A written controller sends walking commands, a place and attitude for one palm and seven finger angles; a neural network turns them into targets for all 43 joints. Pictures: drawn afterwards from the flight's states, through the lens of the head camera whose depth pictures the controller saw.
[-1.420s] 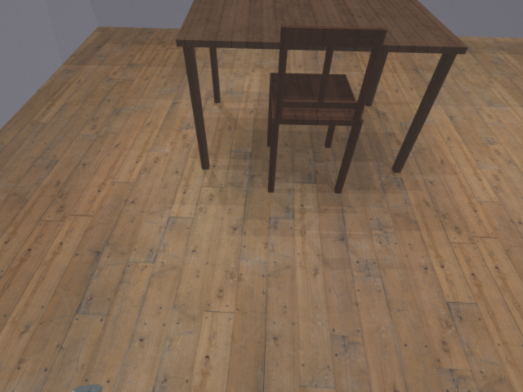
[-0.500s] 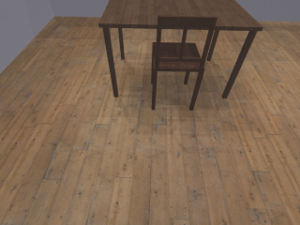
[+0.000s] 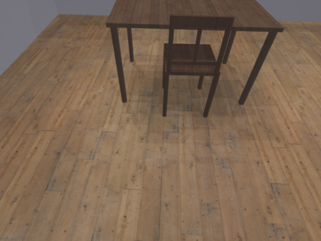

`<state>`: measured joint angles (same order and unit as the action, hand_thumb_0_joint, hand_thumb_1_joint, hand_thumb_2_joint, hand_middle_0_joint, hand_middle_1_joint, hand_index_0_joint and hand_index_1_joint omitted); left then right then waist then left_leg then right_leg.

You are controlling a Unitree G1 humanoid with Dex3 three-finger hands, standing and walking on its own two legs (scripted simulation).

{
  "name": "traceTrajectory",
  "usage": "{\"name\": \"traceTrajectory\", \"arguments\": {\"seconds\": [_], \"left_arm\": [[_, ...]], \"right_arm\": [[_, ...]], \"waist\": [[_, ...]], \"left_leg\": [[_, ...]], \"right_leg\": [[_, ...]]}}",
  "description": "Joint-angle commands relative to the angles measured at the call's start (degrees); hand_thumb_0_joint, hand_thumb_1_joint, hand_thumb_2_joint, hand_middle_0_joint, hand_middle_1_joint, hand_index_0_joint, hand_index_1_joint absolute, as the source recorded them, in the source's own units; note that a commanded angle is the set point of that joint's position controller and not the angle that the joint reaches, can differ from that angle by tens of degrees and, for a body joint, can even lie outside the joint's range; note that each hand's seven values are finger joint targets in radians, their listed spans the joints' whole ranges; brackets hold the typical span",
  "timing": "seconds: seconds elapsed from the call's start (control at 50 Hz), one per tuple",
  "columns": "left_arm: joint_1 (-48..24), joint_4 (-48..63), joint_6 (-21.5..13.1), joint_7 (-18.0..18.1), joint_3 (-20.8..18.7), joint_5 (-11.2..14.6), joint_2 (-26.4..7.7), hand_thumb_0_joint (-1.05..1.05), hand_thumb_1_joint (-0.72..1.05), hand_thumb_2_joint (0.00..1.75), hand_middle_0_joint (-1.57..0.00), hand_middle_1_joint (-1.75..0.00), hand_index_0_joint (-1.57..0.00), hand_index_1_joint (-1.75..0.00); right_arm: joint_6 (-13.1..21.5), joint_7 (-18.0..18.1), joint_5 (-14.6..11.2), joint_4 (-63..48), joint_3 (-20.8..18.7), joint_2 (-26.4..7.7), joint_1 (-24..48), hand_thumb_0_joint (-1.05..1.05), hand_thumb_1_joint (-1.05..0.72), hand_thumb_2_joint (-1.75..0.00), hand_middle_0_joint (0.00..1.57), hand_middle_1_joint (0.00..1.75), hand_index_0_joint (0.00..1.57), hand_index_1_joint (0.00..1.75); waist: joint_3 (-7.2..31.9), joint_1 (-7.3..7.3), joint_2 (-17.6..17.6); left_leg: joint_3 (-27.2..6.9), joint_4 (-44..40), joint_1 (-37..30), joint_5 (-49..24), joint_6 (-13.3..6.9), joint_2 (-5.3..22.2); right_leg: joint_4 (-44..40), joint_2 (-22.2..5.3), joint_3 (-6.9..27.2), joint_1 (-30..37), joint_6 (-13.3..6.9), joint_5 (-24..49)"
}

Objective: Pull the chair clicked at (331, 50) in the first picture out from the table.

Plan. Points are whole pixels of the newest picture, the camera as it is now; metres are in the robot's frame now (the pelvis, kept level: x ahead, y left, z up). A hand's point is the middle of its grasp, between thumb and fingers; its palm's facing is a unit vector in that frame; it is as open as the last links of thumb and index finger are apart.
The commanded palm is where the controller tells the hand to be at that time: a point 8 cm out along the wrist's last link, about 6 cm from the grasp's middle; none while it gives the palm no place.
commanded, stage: look at it before walking up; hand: left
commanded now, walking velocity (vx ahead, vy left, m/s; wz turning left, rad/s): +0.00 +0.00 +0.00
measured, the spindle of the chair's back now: (197, 45) +1.25 -0.16 -0.11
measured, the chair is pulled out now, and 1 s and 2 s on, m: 0.00 0.00 0.00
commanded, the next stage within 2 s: walk to a spot facing it in 0.02 s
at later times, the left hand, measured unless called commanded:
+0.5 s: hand out of the picture +0.06 +0.19 -0.18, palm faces -0.14 -0.95 -0.28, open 7.4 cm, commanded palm none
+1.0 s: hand out of the picture +0.11 +0.20 -0.18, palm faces -0.32 -0.92 -0.22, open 7.4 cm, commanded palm none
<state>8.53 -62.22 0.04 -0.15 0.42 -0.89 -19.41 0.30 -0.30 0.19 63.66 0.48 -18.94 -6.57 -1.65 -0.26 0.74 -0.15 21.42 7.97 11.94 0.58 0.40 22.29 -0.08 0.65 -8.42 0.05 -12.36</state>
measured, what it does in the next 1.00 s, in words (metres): steps on the spot, turning right: left foot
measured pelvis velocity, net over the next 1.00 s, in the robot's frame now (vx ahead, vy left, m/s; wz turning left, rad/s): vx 0.00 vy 0.01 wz -0.43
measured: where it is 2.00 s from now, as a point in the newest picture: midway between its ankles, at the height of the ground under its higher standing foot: outside the picture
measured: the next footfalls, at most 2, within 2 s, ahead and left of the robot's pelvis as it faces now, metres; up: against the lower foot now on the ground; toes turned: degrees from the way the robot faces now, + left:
left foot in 0.98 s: +0.07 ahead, +0.11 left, +0.00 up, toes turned -24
right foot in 1.46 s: +0.16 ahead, -0.27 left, +0.00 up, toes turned -51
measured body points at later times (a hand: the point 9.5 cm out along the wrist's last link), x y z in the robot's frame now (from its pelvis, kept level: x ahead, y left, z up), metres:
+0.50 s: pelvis -0.01 -0.02 -0.03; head +0.01 -0.04 +0.42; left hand +0.07 +0.24 -0.16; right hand +0.03 -0.28 -0.18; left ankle +0.00 +0.12 -0.74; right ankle -0.01 -0.11 -0.75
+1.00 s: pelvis +0.00 +0.01 -0.01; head +0.02 +0.03 +0.44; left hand +0.13 +0.25 -0.16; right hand +0.00 -0.27 -0.13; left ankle +0.03 +0.13 -0.75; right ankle -0.01 -0.10 -0.74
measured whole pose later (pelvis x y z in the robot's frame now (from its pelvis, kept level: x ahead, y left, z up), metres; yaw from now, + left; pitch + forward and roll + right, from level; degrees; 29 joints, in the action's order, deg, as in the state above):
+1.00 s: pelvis +0.00 +0.01 -0.01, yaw -24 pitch +2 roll -1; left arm 18.4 -53.4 2.3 -1.2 -4.5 -1.4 -14.3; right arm 0.9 0.5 0.5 51.4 -2.5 -13.5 -11.0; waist 1.7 -2.2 1.8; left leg 0.5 28.5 13.7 18.7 0.3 1.1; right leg 33.7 7.3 10.4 -20.7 -1.8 -18.2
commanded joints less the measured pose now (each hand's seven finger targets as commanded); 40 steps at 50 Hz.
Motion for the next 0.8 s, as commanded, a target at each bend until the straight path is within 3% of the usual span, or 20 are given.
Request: {"name": "traceTrajectory", "arguments": {"seconds": [0.0, 0.12, 0.14, 0.18, 0.26, 0.32, 0.36, 0.38, 0.4, 0.42, 0.44, 0.46, 0.48, 0.5, 0.52, 0.54, 0.56, 0.6, 0.64, 0.78], "left_arm": [[-1.84, 3.31, -1.51, 0.83, -2.13, 0.26, -11.27, 0.0, 0.9, 0.9, -0.2, -0.3, -0.2, -0.3], [-2.09, 3.44, -1.45, 0.84, -2.3, 0.25, -11.45, 0.0, 0.9, 0.9, -0.2, -0.3, -0.2, -0.3], [-1.96, 3.79, -1.11, 0.82, -2.35, 0.25, -10.8, 0.0, 0.9, 0.9, -0.2, -0.3, -0.2, -0.3], [0.52, 3.91, 0.23, 1.08, -1.84, 0.26, -6.03, 0.0, 0.9, 0.9, -0.2, -0.3, -0.2, -0.3], [2.35, 6.9, 1.7, 0.84, -2.71, -0.02, -5.51, 0.0, 0.9, 0.9, -0.2, -0.3, -0.2, -0.3], [3.01, 9.15, 2.25, 0.34, -3.27, -0.09, -4.38, 0.0, 0.9, 0.9, -0.2, -0.3, -0.2, -0.3], [4.16, 10.27, 2.53, 0.07, -3.62, -0.12, -2.86, 0.0, 0.9, 0.9, -0.2, -0.3, -0.2, -0.3], [4.73, 10.94, 2.7, -0.07, -3.99, -0.15, -1.95, 0.0, 0.9, 0.9, -0.2, -0.3, -0.2, -0.3], [5.83, 11.32, 2.68, -0.24, -4.29, -0.11, -1.49, 0.0, 0.9, 0.9, -0.2, -0.3, -0.2, -0.3], [8.57, 11.04, 2.45, -0.42, -4.55, -0.18, -1.05, 0.0, 0.9, 0.9, -0.2, -0.3, -0.2, -0.3], [11.94, 10.22, 1.9, -0.46, -4.99, -0.43, -1.57, 0.0, 0.9, 0.9, -0.2, -0.3, -0.2, -0.3], [13.53, 10.37, 0.96, 0.13, -5.91, -1.19, -7.01, 0.0, 0.9, 0.9, -0.2, -0.3, -0.2, -0.3], [13.67, 11.13, 0.89, 0.72, -6.01, -0.53, -9.41, 0.0, 0.9, 0.9, -0.2, -0.3, -0.2, -0.3], [13.04, 11.63, 1.06, 1.19, -6.18, -0.26, -8.05, 0.0, 0.9, 0.9, -0.2, -0.3, -0.2, -0.3], [9.14, 12.41, 1.05, 1.25, -5.99, -0.29, -6.78, 0.0, 0.9, 0.9, -0.2, -0.3, -0.2, -0.3], [6.76, 13.22, 0.92, 1.13, -5.74, -0.11, -5.28, 0.0, 0.9, 0.9, -0.2, -0.3, -0.2, -0.3], [6.02, 13.54, 0.71, 1.14, -5.64, 0.04, -4.53, 0.0, 0.9, 0.9, -0.2, -0.3, -0.2, -0.3], [7.43, 13.37, 0.47, 1.02, -5.61, 0.06, -3.75, 0.0, 0.9, 0.9, -0.2, -0.3, -0.2, -0.3], [9.09, 12.86, 0.4, 1.0, -5.98, 0.04, -3.62, 0.0, 0.9, 0.9, -0.2, -0.3, -0.2, -0.3], [11.66, 11.91, -0.16, 0.28, -6.6, -0.44, -3.99, 0.0, 0.9, 0.9, -0.2, -0.3, -0.2, -0.3]], "right_arm": [[1.56, 0.98, 0.22, -3.46, -2.45, -11.58, 2.56, 0.0, -0.9, -0.9, 0.2, 0.3, 0.2, 0.3], [1.62, 1.11, 0.26, -3.43, -2.54, -11.82, 2.54, 0.0, -0.9, -0.9, 0.2, 0.3, 0.2, 0.3], [1.51, 1.24, 0.33, -3.62, -2.61, -11.21, 2.07, 0.0, -0.9, -0.9, 0.2, 0.3, 0.2, 0.3], [0.67, 1.51, 0.43, -3.7, -2.03, -5.92, -0.81, 0.0, -0.9, -0.9, 0.2, 0.3, 0.2, 0.3], [-0.56, 2.06, 0.43, -6.68, -3.3, -6.36, -2.76, 0.0, -0.9, -0.9, 0.2, 0.3, 0.2, 0.3], [-0.86, 2.22, 0.59, -9.13, -4.43, -7.13, -2.02, 0.0, -0.9, -0.9, 0.2, 0.3, 0.2, 0.3], [-0.65, 2.1, 0.56, -10.55, -5.15, -7.56, -1.37, 0.0, -0.9, -0.9, 0.2, 0.3, 0.2, 0.3], [-0.55, 2.02, 0.69, -11.17, -5.36, -7.19, -0.92, 0.0, -0.9, -0.9, 0.2, 0.3, 0.2, 0.3], [-0.5, 2.03, 0.82, -12.0, -5.49, -6.99, 0.31, 0.0, -0.9, -0.9, 0.2, 0.3, 0.2, 0.3], [-0.58, 1.99, 0.98, -12.51, -5.63, -6.79, 1.7, 0.0, -0.9, -0.9, 0.2, 0.3, 0.2, 0.3], [-0.89, 1.85, 0.89, -12.94, -5.72, -6.17, 2.17, 0.0, -0.9, -0.9, 0.2, 0.3, 0.2, 0.3], [-1.54, 1.57, 0.43, -14.1, -5.3, -2.79, 0.53, 0.0, -0.9, -0.9, 0.2, 0.3, 0.2, 0.3], [-1.72, 1.46, 0.21, -15.97, -4.7, -0.41, 1.65, 0.0, -0.9, -0.9, 0.2, 0.3, 0.2, 0.3], [-2.27, 1.75, 0.33, -15.49, -4.96, -1.26, 2.77, 0.0, -0.9, -0.9, 0.2, 0.3, 0.2, 0.3], [-2.06, 1.66, 0.29, -14.85, -5.19, -1.58, 2.26, 0.0, -0.9, -0.9, 0.2, 0.3, 0.2, 0.3], [-1.85, 1.5, 0.52, -14.03, -5.26, -1.49, 0.79, 0.0, -0.9, -0.9, 0.2, 0.3, 0.2, 0.3], [-1.73, 1.35, 0.68, -13.19, -5.23, -0.94, -0.39, 0.0, -0.9, -0.9, 0.2, 0.3, 0.2, 0.3], [-1.94, 1.5, 0.74, -12.62, -5.2, -0.09, -1.19, 0.0, -0.9, -0.9, 0.2, 0.3, 0.2, 0.3], [-1.96, 1.73, 0.76, -12.77, -5.12, 0.29, -0.88, 0.0, -0.9, -0.9, 0.2, 0.3, 0.2, 0.3], [-0.62, 0.89, 1.08, -15.57, -4.85, 0.11, 1.67, 0.0, -0.9, -0.9, 0.2, 0.3, 0.2, 0.3]], "waist": [[3.12, 0.08, -0.7], [3.62, 0.14, -0.88], [3.56, 0.23, -1.14], [3.32, 0.56, -0.78], [2.92, 0.71, -1.26], [1.8, 0.53, -5.94], [2.0, -0.08, -10.71], [2.11, -0.38, -11.69], [1.52, -1.31, -11.23], [1.68, -2.89, -9.95], [2.01, -4.37, -5.62], [1.96, -4.23, 13.25], [1.07, -4.06, 17.74], [0.82, -4.35, 14.33], [-0.75, -2.26, 10.26], [-0.01, -0.96, 6.33], [1.85, -0.47, 4.8], [3.69, -0.77, 5.1], [4.69, -1.21, 4.37], [2.96, -3.18, 6.42]], "left_leg": [[-5.31, -3.13, -1.02, -8.58, -2.13, 6.46], [-4.8, -3.0, -2.11, -10.06, -1.98, 6.72], [-3.9, -1.99, -2.67, -10.63, -1.82, 6.97], [-1.66, 0.47, -2.73, -11.09, -1.01, 7.23], [-0.56, 3.21, -1.84, -9.4, -1.5, 9.09], [-2.67, 1.85, -0.45, -7.13, -3.84, 12.91], [-4.97, 0.1, 0.88, -11.31, -7.54, 18.2], [-5.02, -0.17, 2.85, -13.41, -9.36, 20.35], [-3.63, 1.74, 5.07, -15.39, -9.4, 20.79], [-0.56, 6.06, 6.39, -15.35, -7.59, 19.28], [3.46, 14.64, 9.55, -11.1, -4.31, 15.73], [9.41, 30.77, 18.35, 6.53, 1.22, 6.81], [4.26, 39.99, 24.19, 21.9, 2.45, 1.67], [-1.72, 43.94, 23.64, 19.47, 1.77, 2.51], [-2.91, 45.64, 25.38, 15.08, 1.7, 3.24], [-2.75, 45.47, 24.76, 11.06, 2.15, 4.07], [-2.1, 44.29, 23.56, 9.01, 2.63, 4.33], [-1.6, 42.98, 22.85, 7.53, 3.2, 3.64], [-1.81, 41.86, 24.25, 7.61, 3.53, 3.17], [-0.42, 30.95, 23.92, 10.28, 3.35, 2.95]], "right_leg": [[-4.01, -6.84, 5.61, -0.12, -1.69, 7.83], [-3.5, -6.59, 5.94, 0.02, -1.79, 10.14], [-2.73, -6.47, 6.13, -0.88, -1.82, 11.67], [-0.29, -6.19, 6.9, -2.95, -1.38, 14.59], [5.73, -4.13, 7.48, -7.65, -1.33, 14.93], [13.15, -1.06, 5.72, -12.32, -0.61, 8.89], [23.15, 0.62, 2.0, -14.12, 0.25, -7.16], [26.78, -0.09, 0.17, -13.23, 0.72, -13.95], [25.71, -1.55, 0.5, -11.04, 0.5, -15.2], [20.57, -1.94, -0.13, -7.92, 0.3, -11.81], [11.32, -2.2, 0.2, -2.96, 0.08, -2.27], [-0.56, -11.89, 17.59, -0.22, -2.91, 10.91], [-6.07, -20.51, 30.46, -3.15, -9.39, 19.62], [-8.58, -18.36, 31.61, -5.97, -8.86, 10.42], [-7.73, -16.43, 29.64, -5.87, -9.47, 6.79], [-6.35, -14.3, 25.34, -5.04, -9.8, 7.43], [-5.09, -12.62, 22.45, -4.15, -9.08, 10.03], [-4.5, -11.08, 20.64, -2.57, -8.43, 11.59], [-3.97, -10.83, 21.51, 0.29, -8.6, 13.44], [-9.88, -10.0, 28.39, -0.14, -11.41, -14.31]]}}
